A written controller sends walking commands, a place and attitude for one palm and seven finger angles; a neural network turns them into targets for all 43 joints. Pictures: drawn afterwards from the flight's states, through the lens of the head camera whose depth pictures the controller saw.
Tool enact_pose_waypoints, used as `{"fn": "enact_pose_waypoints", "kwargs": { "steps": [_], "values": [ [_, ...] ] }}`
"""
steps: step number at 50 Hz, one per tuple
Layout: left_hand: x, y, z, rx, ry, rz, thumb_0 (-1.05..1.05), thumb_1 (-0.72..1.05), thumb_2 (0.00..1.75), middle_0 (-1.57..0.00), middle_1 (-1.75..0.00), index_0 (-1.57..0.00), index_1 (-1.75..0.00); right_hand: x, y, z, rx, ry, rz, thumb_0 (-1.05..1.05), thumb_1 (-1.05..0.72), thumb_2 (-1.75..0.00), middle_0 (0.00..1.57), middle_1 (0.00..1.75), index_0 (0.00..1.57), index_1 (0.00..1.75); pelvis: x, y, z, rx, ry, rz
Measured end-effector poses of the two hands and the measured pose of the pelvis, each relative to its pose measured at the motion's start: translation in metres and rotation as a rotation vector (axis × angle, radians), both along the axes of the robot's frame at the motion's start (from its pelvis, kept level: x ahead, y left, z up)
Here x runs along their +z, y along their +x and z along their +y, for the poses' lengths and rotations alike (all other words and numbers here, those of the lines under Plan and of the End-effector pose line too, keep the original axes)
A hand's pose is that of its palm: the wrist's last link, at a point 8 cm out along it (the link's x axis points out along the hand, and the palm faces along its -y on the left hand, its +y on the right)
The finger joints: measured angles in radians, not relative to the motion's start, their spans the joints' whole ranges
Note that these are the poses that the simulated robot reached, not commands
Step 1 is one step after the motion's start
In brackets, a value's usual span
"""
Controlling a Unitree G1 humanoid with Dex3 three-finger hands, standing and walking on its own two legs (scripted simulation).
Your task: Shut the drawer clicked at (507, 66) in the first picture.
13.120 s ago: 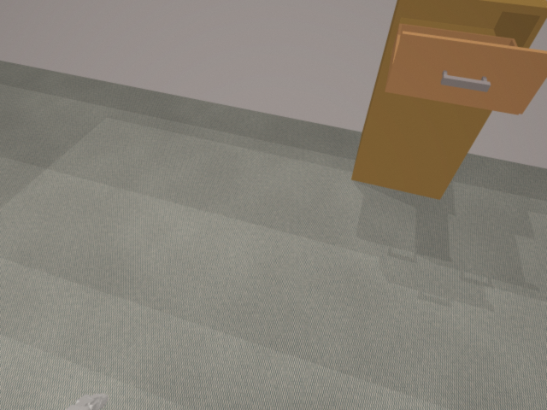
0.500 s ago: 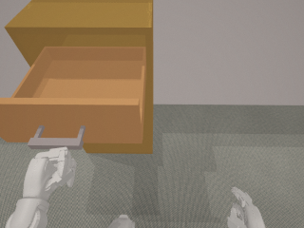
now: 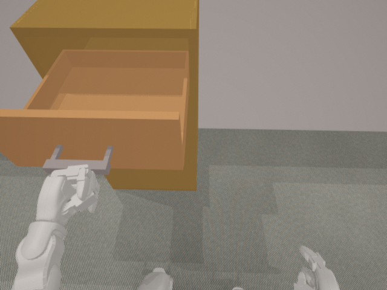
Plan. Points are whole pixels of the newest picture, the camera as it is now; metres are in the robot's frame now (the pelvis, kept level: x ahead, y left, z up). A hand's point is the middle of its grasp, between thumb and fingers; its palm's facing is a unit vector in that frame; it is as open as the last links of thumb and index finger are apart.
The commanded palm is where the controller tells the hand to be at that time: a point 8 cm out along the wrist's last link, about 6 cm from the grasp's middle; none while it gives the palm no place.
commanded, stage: push the drawer shut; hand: left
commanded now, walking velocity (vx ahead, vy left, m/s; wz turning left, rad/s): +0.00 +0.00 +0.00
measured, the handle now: (80, 158) +0.36 +0.25 +0.07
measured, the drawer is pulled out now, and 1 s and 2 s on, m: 0.27 0.15 0.03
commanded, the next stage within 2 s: none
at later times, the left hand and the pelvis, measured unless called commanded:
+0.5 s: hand (100, 163) +0.35 +0.21 +0.06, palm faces +0.00 -1.00 -0.04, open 3.0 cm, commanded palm +0.34 +0.27 +0.07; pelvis -0.01 +0.01 +0.00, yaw -1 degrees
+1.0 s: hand (107, 141) +0.41 +0.21 +0.06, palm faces +0.01 -1.00 -0.02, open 3.0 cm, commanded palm +0.40 +0.26 +0.07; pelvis -0.01 +0.02 +0.00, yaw -1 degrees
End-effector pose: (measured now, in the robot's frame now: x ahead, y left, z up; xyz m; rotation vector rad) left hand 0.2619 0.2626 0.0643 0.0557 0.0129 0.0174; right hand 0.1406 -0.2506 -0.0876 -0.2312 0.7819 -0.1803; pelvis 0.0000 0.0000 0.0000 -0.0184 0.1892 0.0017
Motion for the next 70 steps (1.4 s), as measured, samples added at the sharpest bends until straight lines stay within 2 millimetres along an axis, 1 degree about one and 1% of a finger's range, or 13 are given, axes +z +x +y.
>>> {"fn": "enact_pose_waypoints", "kwargs": {
  "steps": [15,30,43,52,58,70],
  "values": [
    [-0.001,0.042,0.0,-0.009,-0.011,-0.007,-0.01,0.81,0.94,-1.4,-1.6,-1.4,-1.6,-0.003,-0.026,0.008,-0.021,-0.005,0.065,0.01,-0.9,-0.89,0.2,0.3,0.2,0.3,0.001,-0.01,0.008,-0.005,-0.006,-0.001],
    [-0.001,0.081,0.006,-0.018,-0.023,-0.006,-0.01,0.76,0.9,-1.4,-1.6,-1.4,-1.6,-0.005,-0.054,0.009,-0.067,-0.014,0.169,0.01,-0.9,-0.89,0.2,0.3,0.2,0.3,0.003,-0.008,0.017,-0.018,-0.013,0.015],
    [-0.001,0.108,0.007,-0.015,-0.032,-0.006,-0.01,0.76,0.9,-1.4,-1.6,-1.4,-1.6,-0.011,-0.067,0.012,-0.083,-0.014,0.237,0.01,-0.9,-0.89,0.2,0.3,0.2,0.3,0.0,-0.007,0.021,-0.019,-0.017,0.037],
    [-0.001,0.131,0.004,-0.004,-0.032,-0.001,-0.01,0.77,0.91,-1.4,-1.6,-1.4,-1.6,-0.017,-0.078,0.011,-0.094,-0.014,0.279,0.01,-0.9,-0.89,0.2,0.3,0.2,0.3,-0.004,-0.01,0.02,-0.02,-0.02,0.056],
    [0.0,0.146,0.001,0.0,-0.032,0.001,0.0,0.8,0.93,-1.4,-1.6,-1.4,-1.6,-0.021,-0.091,0.008,-0.111,-0.013,0.32,0.01,-0.9,-0.89,0.2,0.3,0.2,0.3,-0.006,-0.01,0.019,-0.023,-0.021,0.071],
    [0.002,0.178,0.002,-0.004,-0.032,0.007,0.01,0.8,0.92,-1.4,-1.6,-1.4,-1.6,-0.025,-0.126,0.001,-0.174,-0.02,0.418,0.01,-0.9,-0.89,0.2,0.3,0.2,0.3,-0.012,-0.009,0.016,-0.039,-0.025,0.107]
  ]
}}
